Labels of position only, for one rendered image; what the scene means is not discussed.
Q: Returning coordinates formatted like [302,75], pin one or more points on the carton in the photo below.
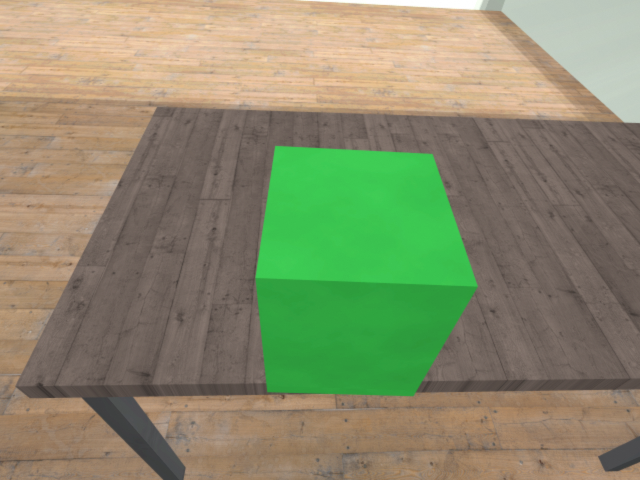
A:
[362,273]

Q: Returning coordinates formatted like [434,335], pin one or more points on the table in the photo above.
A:
[163,301]

